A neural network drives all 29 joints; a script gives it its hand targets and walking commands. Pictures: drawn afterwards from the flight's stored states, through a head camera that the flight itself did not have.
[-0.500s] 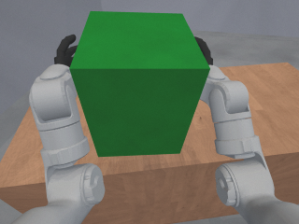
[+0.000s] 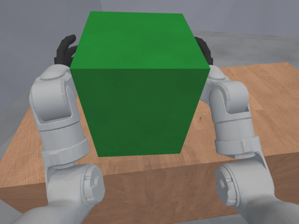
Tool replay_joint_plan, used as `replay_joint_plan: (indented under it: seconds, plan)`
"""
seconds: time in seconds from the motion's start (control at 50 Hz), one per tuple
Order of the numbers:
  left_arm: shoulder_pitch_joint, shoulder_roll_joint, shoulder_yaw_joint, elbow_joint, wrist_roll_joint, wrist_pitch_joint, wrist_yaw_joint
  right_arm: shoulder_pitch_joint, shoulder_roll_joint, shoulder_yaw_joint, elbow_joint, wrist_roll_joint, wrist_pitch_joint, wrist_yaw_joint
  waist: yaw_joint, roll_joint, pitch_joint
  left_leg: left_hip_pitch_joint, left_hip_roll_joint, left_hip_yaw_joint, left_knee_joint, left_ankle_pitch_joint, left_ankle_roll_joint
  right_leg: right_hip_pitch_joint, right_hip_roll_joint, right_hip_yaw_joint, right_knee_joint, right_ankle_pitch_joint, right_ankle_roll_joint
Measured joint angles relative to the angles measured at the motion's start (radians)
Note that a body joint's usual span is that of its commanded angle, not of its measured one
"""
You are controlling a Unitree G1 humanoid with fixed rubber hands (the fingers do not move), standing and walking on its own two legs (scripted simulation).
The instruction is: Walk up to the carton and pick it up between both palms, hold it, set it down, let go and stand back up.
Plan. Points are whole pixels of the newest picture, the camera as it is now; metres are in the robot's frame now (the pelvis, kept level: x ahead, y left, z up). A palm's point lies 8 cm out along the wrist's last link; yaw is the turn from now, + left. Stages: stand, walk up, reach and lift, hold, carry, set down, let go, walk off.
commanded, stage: hold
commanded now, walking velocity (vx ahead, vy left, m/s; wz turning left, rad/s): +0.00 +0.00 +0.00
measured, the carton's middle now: (138, 88) +0.36 +0.01 +0.23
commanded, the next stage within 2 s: none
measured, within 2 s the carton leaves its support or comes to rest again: neither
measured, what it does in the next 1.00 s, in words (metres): stands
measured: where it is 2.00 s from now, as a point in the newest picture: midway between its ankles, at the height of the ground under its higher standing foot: outside the picture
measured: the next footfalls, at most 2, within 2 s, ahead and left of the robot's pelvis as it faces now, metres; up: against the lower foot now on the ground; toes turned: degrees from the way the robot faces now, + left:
none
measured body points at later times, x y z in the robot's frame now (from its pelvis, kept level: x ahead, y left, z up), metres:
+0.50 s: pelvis +0.00 +0.00 +0.00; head -0.03 -0.01 +0.45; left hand +0.37 +0.16 +0.28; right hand +0.38 -0.14 +0.26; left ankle +0.00 +0.11 -0.76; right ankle +0.03 -0.11 -0.76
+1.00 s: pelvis +0.00 +0.00 +0.00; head -0.03 -0.01 +0.45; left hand +0.37 +0.16 +0.28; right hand +0.38 -0.14 +0.26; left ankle +0.00 +0.11 -0.76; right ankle +0.03 -0.11 -0.76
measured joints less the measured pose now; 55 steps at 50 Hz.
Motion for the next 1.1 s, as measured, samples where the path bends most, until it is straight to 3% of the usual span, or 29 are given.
replay_joint_plan:
  seconds: [1.1]
  plan:
    - [0.001, -0.001, -0.001, 0.000, 0.000, 0.001, -0.001, 0.000, -0.001, 0.000, 0.002, 0.000, -0.003, -0.001, 0.001, 0.000, 0.000, 0.001, 0.000, -0.001, -0.001, 0.000, 0.000, 0.000, 0.000, 0.002, 0.001, -0.001, 0.000]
